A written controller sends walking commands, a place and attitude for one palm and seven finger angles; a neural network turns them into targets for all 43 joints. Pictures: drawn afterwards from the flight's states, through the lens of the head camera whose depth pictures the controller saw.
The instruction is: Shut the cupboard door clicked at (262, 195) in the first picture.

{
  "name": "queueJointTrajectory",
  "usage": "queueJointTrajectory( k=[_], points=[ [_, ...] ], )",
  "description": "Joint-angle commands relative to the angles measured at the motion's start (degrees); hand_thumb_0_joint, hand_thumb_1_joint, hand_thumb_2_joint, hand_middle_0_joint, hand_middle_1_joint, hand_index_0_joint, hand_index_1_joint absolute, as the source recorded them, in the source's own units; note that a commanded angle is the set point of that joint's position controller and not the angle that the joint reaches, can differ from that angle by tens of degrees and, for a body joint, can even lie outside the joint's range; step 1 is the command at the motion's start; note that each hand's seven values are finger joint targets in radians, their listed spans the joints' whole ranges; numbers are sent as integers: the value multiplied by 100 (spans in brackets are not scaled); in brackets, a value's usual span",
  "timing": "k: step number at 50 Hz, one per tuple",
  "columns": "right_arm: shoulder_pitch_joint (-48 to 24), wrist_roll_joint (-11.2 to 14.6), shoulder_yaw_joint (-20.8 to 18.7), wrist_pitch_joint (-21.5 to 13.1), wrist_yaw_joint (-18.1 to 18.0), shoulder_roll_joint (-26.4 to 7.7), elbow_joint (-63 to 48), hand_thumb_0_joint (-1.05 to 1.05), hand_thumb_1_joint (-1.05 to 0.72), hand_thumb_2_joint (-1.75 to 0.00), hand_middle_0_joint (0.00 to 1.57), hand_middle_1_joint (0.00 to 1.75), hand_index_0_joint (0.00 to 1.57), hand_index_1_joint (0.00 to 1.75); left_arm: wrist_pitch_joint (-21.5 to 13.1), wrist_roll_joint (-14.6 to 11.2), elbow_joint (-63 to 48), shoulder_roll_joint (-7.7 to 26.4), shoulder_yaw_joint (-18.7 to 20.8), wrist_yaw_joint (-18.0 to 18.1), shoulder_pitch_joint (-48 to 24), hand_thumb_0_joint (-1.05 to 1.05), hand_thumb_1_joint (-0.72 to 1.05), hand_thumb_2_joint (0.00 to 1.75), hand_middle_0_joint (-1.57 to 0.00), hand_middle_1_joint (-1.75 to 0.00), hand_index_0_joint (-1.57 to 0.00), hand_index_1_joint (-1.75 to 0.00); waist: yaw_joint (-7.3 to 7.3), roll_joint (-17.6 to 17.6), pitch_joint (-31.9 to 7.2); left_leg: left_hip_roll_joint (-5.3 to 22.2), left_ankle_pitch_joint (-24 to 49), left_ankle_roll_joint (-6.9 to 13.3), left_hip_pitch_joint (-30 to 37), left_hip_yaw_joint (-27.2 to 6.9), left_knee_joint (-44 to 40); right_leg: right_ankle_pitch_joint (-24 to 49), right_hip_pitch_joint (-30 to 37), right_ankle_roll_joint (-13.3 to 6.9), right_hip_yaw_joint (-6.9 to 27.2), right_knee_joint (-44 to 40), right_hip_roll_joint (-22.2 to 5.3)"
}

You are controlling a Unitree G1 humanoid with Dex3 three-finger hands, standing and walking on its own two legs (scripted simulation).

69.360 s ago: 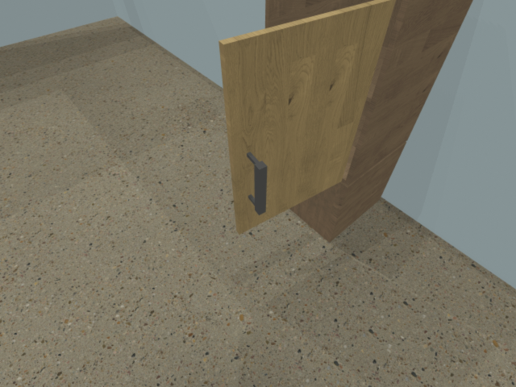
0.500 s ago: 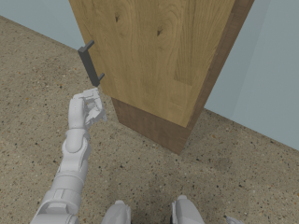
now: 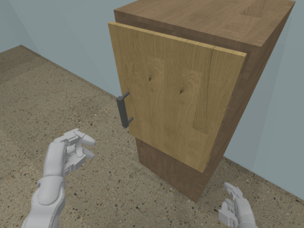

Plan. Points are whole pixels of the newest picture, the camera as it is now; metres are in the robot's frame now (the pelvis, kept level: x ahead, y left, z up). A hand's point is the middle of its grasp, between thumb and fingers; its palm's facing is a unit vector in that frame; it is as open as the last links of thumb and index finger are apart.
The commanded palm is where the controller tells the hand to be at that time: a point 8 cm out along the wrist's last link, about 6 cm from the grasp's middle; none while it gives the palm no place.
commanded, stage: draw the hand back to the body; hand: left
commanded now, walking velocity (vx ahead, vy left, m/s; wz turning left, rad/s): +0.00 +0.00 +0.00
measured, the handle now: (126, 110) +0.60 +0.18 -0.10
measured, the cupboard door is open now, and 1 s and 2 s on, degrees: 5 5 5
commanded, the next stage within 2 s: step back with the hand held close in 0.76 s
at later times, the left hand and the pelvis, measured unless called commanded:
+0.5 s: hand (13, 160) +0.19 +0.27 +0.18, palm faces +0.51 -0.74 -0.44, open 6.9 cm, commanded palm +0.15 +0.30 +0.19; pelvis +0.01 +0.00 +0.01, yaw +0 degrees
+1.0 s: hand (16, 164) +0.19 +0.27 +0.18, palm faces +0.46 -0.77 -0.44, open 7.4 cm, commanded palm +0.13 +0.30 +0.19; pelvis -0.01 +0.00 +0.01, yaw +0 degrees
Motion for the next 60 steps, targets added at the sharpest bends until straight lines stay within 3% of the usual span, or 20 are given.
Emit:
queueJointTrajectory(
  k=[1,5,7,14,17,19,21,23,29,32,35,43,44,45,46,48,51,55,57,60],
  points=[
    [-446,-77,-195,-424,-21,-573,-644,0,-90,-90,20,30,20,30,-234,-32,-1671,822,660,111,-487,0,90,90,-69,-84,-69,-84,-13,-199,-520,-53,2031,109,481,162,-898,1935,869,-234,-195,-699,285],
    [-502,-116,-195,-560,40,-545,-556,0,-90,-90,20,30,20,30,-262,-14,-2279,1004,1005,116,-109,0,90,90,-58,-72,-58,-72,59,37,-524,-38,2392,85,704,172,-1058,2112,1121,-228,-200,-843,274],
    [-530,-143,-217,-624,54,-570,-499,0,-90,-90,20,30,20,30,-255,-38,-2364,1152,1253,129,235,0,90,90,-53,-66,-53,-66,105,-173,-424,-31,2406,100,674,187,-1094,2179,1217,-210,-190,-948,281],
    [-546,-163,-276,-834,74,-536,-381,0,-90,-90,20,30,20,30,-385,-23,-3269,1445,1860,209,662,0,90,90,-34,-45,-34,-45,162,167,-494,-39,2749,91,837,219,-1098,2317,1332,-174,-200,-955,266],
    [-541,-168,-329,-928,76,-561,-310,0,-90,-90,20,30,20,30,-436,-57,-3289,1662,2265,242,1078,0,90,90,-25,-36,-25,-36,228,-112,-366,-25,2724,105,769,235,-1102,2365,1327,-159,-200,-1009,279],
    [-546,-146,-347,-945,81,-544,-300,0,-90,-90,20,30,20,30,-498,-73,-3424,1714,2440,249,1125,0,90,90,-20,-30,-20,-30,236,-9,-328,-14,2613,96,756,261,-1124,2239,1297,-154,-187,-991,273],
    [-507,-134,-354,-945,102,-570,-220,0,-90,-90,20,30,20,30,-471,-72,-2967,1310,2106,202,1190,0,90,90,-20,-30,-20,-30,150,-205,80,-11,2171,97,633,273,-1224,1843,1037,-136,-210,-1098,285],
    [-509,-116,-388,-941,88,-625,-190,0,-90,-90,20,30,20,30,-478,-83,-2778,1245,2003,182,1067,0,90,90,-20,-30,-20,-30,110,-363,286,-3,1815,133,621,286,-1294,1532,918,-120,-175,-1214,263],
    [-613,-153,-396,-1045,31,-610,-187,0,-90,-90,20,30,20,30,-646,-28,-3159,1533,2199,241,889,0,90,90,-20,-30,-20,-30,216,-131,-229,-66,1720,169,729,259,-1310,1435,1185,-152,-138,-1143,258],
    [-642,-167,-379,-1100,5,-607,-152,0,-90,-90,20,30,20,30,-658,-24,-3219,1736,2374,277,936,0,90,90,-20,-30,-20,-30,257,7,-184,-77,1690,156,683,255,-1307,1440,1227,-165,-109,-1193,270],
    [-639,-152,-361,-1149,7,-547,-142,0,-90,-90,20,30,20,30,-686,-18,-3253,1595,2285,278,914,0,90,90,-20,-30,-20,-30,225,222,8,-74,1632,121,632,275,-1337,1373,1149,-171,-116,-1201,277],
    [-602,-144,-388,-1167,33,-577,-113,0,-90,-90,20,30,20,30,-695,-44,-3009,1408,2171,212,989,0,90,90,-20,-30,-20,-30,186,9,206,-34,1477,115,625,299,-1439,1163,1048,-146,-110,-1307,301],
    [-593,-156,-390,-1165,39,-589,-113,0,-90,-90,20,30,20,30,-705,-43,-3018,1447,2206,216,967,0,90,90,-20,-30,-20,-30,191,-38,196,-39,1463,116,615,279,-1450,1156,1056,-149,-118,-1304,313],
    [-573,-129,-444,-1012,88,-812,-279,0,-90,-90,20,30,20,30,-910,-30,-3270,2005,2737,239,394,0,90,90,-20,-30,-20,-30,-59,-68,402,78,1035,198,88,249,-1128,1269,654,-199,325,-1559,19],
    [-551,-138,-452,-925,91,-748,-182,0,-90,-90,20,30,20,30,-957,-41,-2841,1746,2544,208,925,0,90,90,-20,-30,-20,-30,-83,-453,317,27,979,199,108,191,-943,1256,547,-251,397,-1654,-139],
    [-544,-146,-465,-805,110,-710,-229,0,-90,-90,20,30,20,30,-1050,-24,-2932,1632,2429,184,1239,0,90,90,-20,-30,-20,-30,-100,-477,50,8,1198,165,118,149,-786,1527,579,-325,406,-1531,-284],
    [-505,-139,-530,-660,93,-792,-333,0,-90,-90,20,30,20,30,-1096,-55,-3195,1671,2483,250,1613,0,90,90,-20,-30,-20,-30,-124,-57,-365,120,1884,147,179,76,-968,2030,783,-245,190,-1115,-118],
    [-510,-123,-562,-497,33,-813,-493,0,-90,-90,20,30,20,30,-1089,-92,-3451,1841,2655,308,1759,0,90,90,-20,-30,-20,-30,-106,55,-665,228,2613,115,33,11,-1057,2658,1101,-147,68,-684,38],
    [-511,-128,-577,-439,-3,-847,-526,0,-90,-90,20,30,20,30,-1066,-90,-3500,1986,2780,335,1802,0,90,90,-20,-30,-20,-30,-88,74,-769,254,2700,119,-36,-26,-1092,2771,1187,-117,44,-555,99],
    [-456,-101,-577,-378,-15,-842,-593,0,-90,-90,20,30,20,30,-1050,-99,-3450,1871,2696,362,1834,0,90,90,-20,-30,-20,-30,-107,2,-653,329,2273,160,-437,-51,-1201,2533,1247,-67,49,-419,153]
  ],
)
